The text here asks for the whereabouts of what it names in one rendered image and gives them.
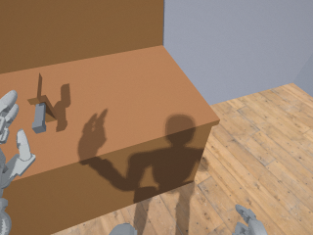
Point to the left robot forearm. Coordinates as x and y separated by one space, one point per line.
5 220

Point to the left robot thigh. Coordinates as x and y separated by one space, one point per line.
124 229

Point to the robot left hand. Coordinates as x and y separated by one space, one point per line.
19 163

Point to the tap lever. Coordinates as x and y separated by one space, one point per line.
39 125

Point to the robot right hand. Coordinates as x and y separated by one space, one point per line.
254 226

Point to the counter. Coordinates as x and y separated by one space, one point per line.
123 121

